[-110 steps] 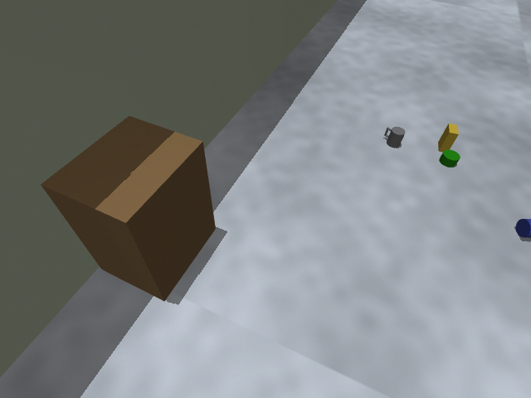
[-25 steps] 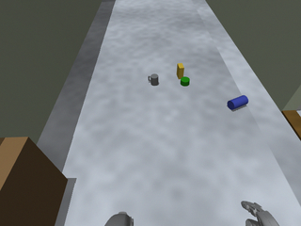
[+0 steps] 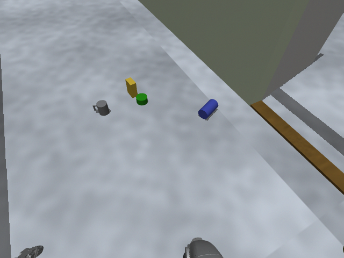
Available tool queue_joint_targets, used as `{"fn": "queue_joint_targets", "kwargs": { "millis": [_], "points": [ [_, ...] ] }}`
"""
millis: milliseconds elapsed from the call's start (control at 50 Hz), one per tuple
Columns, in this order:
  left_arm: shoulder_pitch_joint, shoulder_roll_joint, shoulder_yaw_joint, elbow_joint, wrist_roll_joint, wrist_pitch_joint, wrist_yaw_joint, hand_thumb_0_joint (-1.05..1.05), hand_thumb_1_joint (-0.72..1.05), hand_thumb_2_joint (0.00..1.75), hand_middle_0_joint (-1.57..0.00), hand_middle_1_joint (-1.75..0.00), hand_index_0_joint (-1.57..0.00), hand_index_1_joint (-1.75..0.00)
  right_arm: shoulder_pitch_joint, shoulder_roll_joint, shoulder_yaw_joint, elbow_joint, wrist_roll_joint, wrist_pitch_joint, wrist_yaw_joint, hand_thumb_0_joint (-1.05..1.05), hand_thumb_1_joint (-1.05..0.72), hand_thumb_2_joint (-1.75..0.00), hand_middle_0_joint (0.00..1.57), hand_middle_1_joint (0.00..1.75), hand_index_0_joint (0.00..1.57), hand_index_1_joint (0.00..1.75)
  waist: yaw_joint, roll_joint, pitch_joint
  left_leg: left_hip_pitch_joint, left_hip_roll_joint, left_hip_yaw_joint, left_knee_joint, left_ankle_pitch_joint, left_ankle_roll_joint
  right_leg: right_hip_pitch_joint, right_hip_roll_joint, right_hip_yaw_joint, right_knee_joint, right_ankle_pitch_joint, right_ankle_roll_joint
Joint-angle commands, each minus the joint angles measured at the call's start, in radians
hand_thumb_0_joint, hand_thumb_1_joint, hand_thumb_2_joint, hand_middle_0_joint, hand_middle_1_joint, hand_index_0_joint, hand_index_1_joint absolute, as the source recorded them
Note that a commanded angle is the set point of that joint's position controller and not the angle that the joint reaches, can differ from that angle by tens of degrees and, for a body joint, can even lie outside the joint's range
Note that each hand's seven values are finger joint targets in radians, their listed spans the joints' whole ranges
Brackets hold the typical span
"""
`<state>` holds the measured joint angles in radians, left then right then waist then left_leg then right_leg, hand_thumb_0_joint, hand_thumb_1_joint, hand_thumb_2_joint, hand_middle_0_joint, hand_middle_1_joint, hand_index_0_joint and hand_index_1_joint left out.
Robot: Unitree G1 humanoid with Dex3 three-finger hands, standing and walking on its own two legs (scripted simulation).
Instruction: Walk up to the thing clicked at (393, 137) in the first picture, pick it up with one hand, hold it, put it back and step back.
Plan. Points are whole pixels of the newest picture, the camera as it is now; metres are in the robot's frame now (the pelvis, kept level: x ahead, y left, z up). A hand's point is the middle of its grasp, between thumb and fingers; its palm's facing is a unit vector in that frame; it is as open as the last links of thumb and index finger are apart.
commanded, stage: walk up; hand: left
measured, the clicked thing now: (100, 108) +1.29 +0.41 -0.73
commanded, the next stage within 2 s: none
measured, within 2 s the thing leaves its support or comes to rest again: neither
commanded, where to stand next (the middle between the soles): +0.84 +0.37 m, yaw -29 degrees
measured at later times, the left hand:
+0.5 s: hand (25, 217) +0.29 +0.36 -0.14, palm faces -0.17 -0.85 -0.50, open 7.3 cm
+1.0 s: hand (31, 133) +0.58 +0.43 -0.13, palm faces -0.27 -0.78 -0.57, open 7.3 cm
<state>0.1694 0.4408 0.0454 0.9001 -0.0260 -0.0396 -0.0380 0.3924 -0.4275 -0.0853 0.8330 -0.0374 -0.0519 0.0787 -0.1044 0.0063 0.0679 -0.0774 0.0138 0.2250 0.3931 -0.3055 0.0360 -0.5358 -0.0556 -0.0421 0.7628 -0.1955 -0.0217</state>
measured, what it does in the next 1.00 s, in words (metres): walks ahead, turning right: right foot, then left foot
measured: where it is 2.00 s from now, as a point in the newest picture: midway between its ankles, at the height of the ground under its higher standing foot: (95, 177)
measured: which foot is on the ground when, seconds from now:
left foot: down 0.00-0.12, up 0.14-0.54, down 0.56-0.92, up 0.94-1.00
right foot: up 0.00-0.10, down 0.12-0.58, up 0.60-0.90, down 0.92-1.00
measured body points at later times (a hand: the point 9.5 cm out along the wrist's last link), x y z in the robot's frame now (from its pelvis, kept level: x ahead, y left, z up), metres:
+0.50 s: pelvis +0.22 +0.08 -0.02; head +0.24 +0.05 +0.43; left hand +0.30 +0.41 -0.10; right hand +0.30 -0.27 -0.12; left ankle +0.37 +0.24 -0.71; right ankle +0.16 -0.09 -0.74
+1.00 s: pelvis +0.40 +0.16 -0.03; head +0.41 +0.12 +0.42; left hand +0.59 +0.47 -0.09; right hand +0.34 -0.15 -0.17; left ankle +0.40 +0.26 -0.71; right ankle +0.44 +0.05 -0.74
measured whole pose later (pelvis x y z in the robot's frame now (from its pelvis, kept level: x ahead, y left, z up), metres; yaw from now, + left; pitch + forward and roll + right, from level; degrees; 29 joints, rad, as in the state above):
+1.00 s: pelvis +0.40 +0.16 -0.03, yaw -19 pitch -2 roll -1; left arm 0.30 0.42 0.06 0.87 0.00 -0.11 0.06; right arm 0.31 -0.44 -0.08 0.82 -0.06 0.07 0.09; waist -0.03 0.13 0.08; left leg -0.37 0.02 0.06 1.03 -0.51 0.02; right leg -0.40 0.00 -0.10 0.72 -0.28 -0.05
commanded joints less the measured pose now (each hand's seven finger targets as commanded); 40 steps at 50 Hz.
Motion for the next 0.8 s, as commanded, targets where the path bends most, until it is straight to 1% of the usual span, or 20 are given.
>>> {"fn": "queue_joint_targets", "kwargs": {
  "millis": [0,40,80,100,120,140,200,240,320,380,460,500,520,540,560,580,600,660,720,780],
  "points": [
    [-0.093,0.133,0.043,-0.098,0.000,-0.032,0.003,0.00,0.90,0.90,-0.20,-0.30,-0.20,-0.30,-0.074,-0.232,-0.076,-0.130,-0.007,-0.012,-0.015,0.00,-0.90,-0.90,0.20,0.30,0.20,0.30,0.018,0.099,-0.020,-0.025,0.244,-0.136,-0.102,0.318,0.065,0.121,0.013,-0.071,-0.131,0.039,-0.024],
    [-0.031,0.137,0.054,-0.077,0.003,-0.032,0.009,0.00,0.90,0.90,-0.20,-0.30,-0.20,-0.30,-0.088,-0.224,-0.072,-0.141,-0.003,-0.004,-0.018,0.00,-0.90,-0.90,0.20,0.30,0.20,0.30,0.069,0.061,-0.038,-0.103,0.236,-0.101,0.022,0.392,0.053,0.282,0.044,-0.090,-0.157,0.030,-0.042],
    [0.235,0.225,0.099,-0.013,0.015,-0.042,0.036,0.00,0.90,0.90,-0.20,-0.30,-0.20,-0.30,-0.097,-0.170,-0.047,-0.170,-0.001,-0.005,-0.021,0.00,-0.90,-0.90,0.20,0.30,0.20,0.30,0.211,-0.105,-0.199,-0.303,0.125,-0.047,0.445,0.388,-0.005,0.705,0.008,0.018,-0.288,-0.036,-0.090],
    [0.311,0.312,0.128,-0.022,0.027,-0.045,0.055,0.00,0.90,0.90,-0.20,-0.30,-0.20,-0.30,-0.035,-0.110,-0.024,-0.179,-0.001,-0.005,-0.023,0.00,-0.90,-0.90,0.20,0.30,0.20,0.30,0.221,-0.305,-0.257,-0.548,0.033,-0.080,0.689,-0.202,-0.037,0.874,-0.261,0.426,-0.328,-0.093,-0.175],
    [0.276,0.357,0.131,-0.046,0.016,-0.043,0.065,0.00,0.90,0.90,-0.20,-0.30,-0.20,-0.30,-0.033,-0.205,-0.043,-0.173,0.010,0.004,-0.025,0.00,-0.90,-0.90,0.20,0.30,0.20,0.30,0.217,-0.206,-0.281,-0.707,-0.003,-0.259,0.825,-0.271,-0.060,0.901,-0.374,0.773,-0.395,-0.143,-0.308],
    [0.237,0.336,0.125,-0.067,0.000,-0.038,0.077,0.00,0.90,0.90,-0.20,-0.30,-0.20,-0.30,-0.085,-0.243,-0.053,-0.157,0.009,0.008,-0.035,0.00,-0.90,-0.90,0.20,0.30,0.20,0.30,0.213,-0.050,-0.225,-0.698,0.062,-0.342,0.882,-0.233,-0.069,0.777,-0.379,0.746,-0.414,-0.124,-0.330],
    [0.113,0.253,0.099,-0.100,-0.006,-0.057,0.084,0.00,0.90,0.90,-0.20,-0.30,-0.20,-0.30,-0.067,-0.203,-0.043,-0.117,0.016,0.015,-0.031,0.00,-0.90,-0.90,0.20,0.30,0.20,0.30,0.106,-0.042,-0.081,-0.580,0.123,-0.331,0.771,-0.073,-0.045,0.496,-0.232,0.397,-0.407,0.160,-0.217],
    [0.090,0.236,0.090,-0.110,0.004,-0.076,0.077,0.00,0.90,0.90,-0.20,-0.30,-0.20,-0.30,-0.040,-0.189,-0.051,-0.099,-0.002,0.035,-0.013,0.00,-0.90,-0.90,0.20,0.30,0.20,0.30,0.066,-0.054,-0.037,-0.472,0.120,-0.299,0.707,-0.026,-0.048,0.309,-0.168,0.280,-0.415,0.156,-0.186],
    [0.133,0.274,0.098,-0.117,0.027,-0.100,0.079,0.00,0.90,0.90,-0.20,-0.30,-0.20,-0.30,-0.135,-0.179,-0.064,-0.137,-0.013,0.056,0.020,0.00,-0.90,-0.90,0.20,0.30,0.20,0.30,0.082,-0.100,-0.022,-0.506,0.147,-0.270,0.598,0.050,-0.060,0.239,-0.154,0.282,-0.438,-0.019,-0.199],
    [0.185,0.298,0.106,-0.112,0.034,-0.108,0.085,0.00,0.90,0.90,-0.20,-0.30,-0.20,-0.30,-0.241,-0.175,-0.067,-0.172,-0.021,0.049,0.034,0.00,-0.90,-0.90,0.20,0.30,0.20,0.30,0.112,-0.112,-0.014,-0.513,0.161,-0.270,0.498,0.081,-0.061,0.240,-0.163,0.298,-0.401,-0.007,-0.203],
    [0.176,0.332,0.106,-0.112,0.041,-0.108,0.099,0.00,0.90,0.90,-0.20,-0.30,-0.20,-0.30,-0.282,-0.189,-0.083,-0.185,-0.017,0.039,0.048,0.00,-0.90,-0.90,0.20,0.30,0.20,0.30,0.091,-0.121,-0.031,-0.400,0.134,-0.250,0.391,0.079,-0.034,0.200,-0.170,0.281,-0.318,0.024,-0.186],
    [0.107,0.334,0.098,-0.122,0.044,-0.099,0.102,0.00,0.90,0.90,-0.20,-0.30,-0.20,-0.30,-0.164,-0.203,-0.103,-0.152,-0.018,0.038,0.047,0.00,-0.90,-0.90,0.20,0.30,0.20,0.30,-0.005,-0.118,-0.076,-0.149,0.092,-0.184,0.296,0.053,-0.008,0.065,-0.164,0.238,-0.203,0.073,-0.147],
    [0.118,0.275,0.080,-0.124,0.049,-0.093,0.104,0.00,0.90,0.90,-0.20,-0.30,-0.20,-0.30,-0.026,-0.240,-0.123,-0.107,-0.023,0.033,0.040,0.00,-0.90,-0.90,0.20,0.30,0.20,0.30,-0.070,0.016,-0.146,0.040,0.047,-0.181,0.221,0.016,0.008,0.022,-0.095,0.164,0.029,0.107,-0.101],
    [0.198,0.169,0.045,-0.114,0.039,-0.091,0.104,0.00,0.90,0.90,-0.20,-0.30,-0.20,-0.30,0.075,-0.313,-0.150,-0.084,-0.038,0.026,0.025,0.00,-0.90,-0.90,0.20,0.30,0.20,0.30,-0.109,0.289,-0.189,0.173,0.161,-0.379,0.071,-0.126,0.036,-0.111,0.026,0.094,0.345,-0.032,-0.041],
    [0.227,0.139,0.029,-0.115,0.022,-0.086,0.115,0.00,0.90,0.90,-0.20,-0.30,-0.20,-0.30,0.016,-0.362,-0.149,-0.114,-0.022,0.019,0.010,0.00,-0.90,-0.90,0.20,0.30,0.20,0.30,-0.059,0.419,-0.145,0.171,0.379,-0.725,-0.106,-0.189,0.083,-0.308,0.137,0.040,0.477,-0.351,-0.021],
    [0.231,0.205,0.043,-0.084,0.019,-0.081,0.126,0.00,0.90,0.90,-0.20,-0.30,-0.20,-0.30,-0.061,-0.384,-0.155,-0.126,0.011,0.024,0.006,0.00,-0.90,-0.90,0.20,0.30,0.20,0.30,-0.016,0.311,-0.146,0.062,0.412,-0.790,-0.148,-0.272,0.141,-0.263,0.052,0.122,0.557,-0.316,-0.044],
    [0.204,0.245,0.046,-0.057,0.019,-0.077,0.119,0.00,0.90,0.90,-0.20,-0.30,-0.20,-0.30,-0.120,-0.321,-0.139,-0.148,0.014,0.028,0.003,0.00,-0.90,-0.90,0.20,0.30,0.20,0.30,0.009,0.180,-0.079,-0.050,0.375,-0.664,-0.134,-0.307,0.127,-0.229,0.009,0.121,0.541,-0.250,-0.038],
    [0.280,0.258,0.061,0.018,0.010,-0.078,0.096,0.00,0.90,0.90,-0.20,-0.30,-0.20,-0.30,-0.181,-0.256,-0.101,-0.159,0.013,0.021,-0.005,0.00,-0.90,-0.90,0.20,0.30,0.20,0.30,0.062,0.203,-0.058,-0.107,0.271,-0.420,-0.055,-0.112,0.168,-0.116,-0.046,0.061,0.361,-0.169,-0.018],
    [0.218,0.211,0.055,-0.001,0.014,-0.072,0.087,0.00,0.90,0.90,-0.20,-0.30,-0.20,-0.30,-0.157,-0.240,-0.085,-0.151,-0.006,0.023,-0.003,0.00,-0.90,-0.90,0.20,0.30,0.20,0.30,0.046,0.201,-0.034,-0.138,0.251,-0.331,-0.058,0.029,0.203,-0.044,-0.034,0.002,0.177,-0.185,0.005],
    [0.202,0.205,0.064,-0.018,0.019,-0.066,0.088,0.00,0.90,0.90,-0.20,-0.30,-0.20,-0.30,-0.153,-0.240,-0.077,-0.163,-0.016,0.035,0.002,0.00,-0.90,-0.90,0.20,0.30,0.20,0.30,0.053,0.186,-0.030,-0.172,0.279,-0.340,-0.079,-0.033,0.228,0.031,-0.018,-0.031,0.079,-0.142,-0.001]
  ]
}}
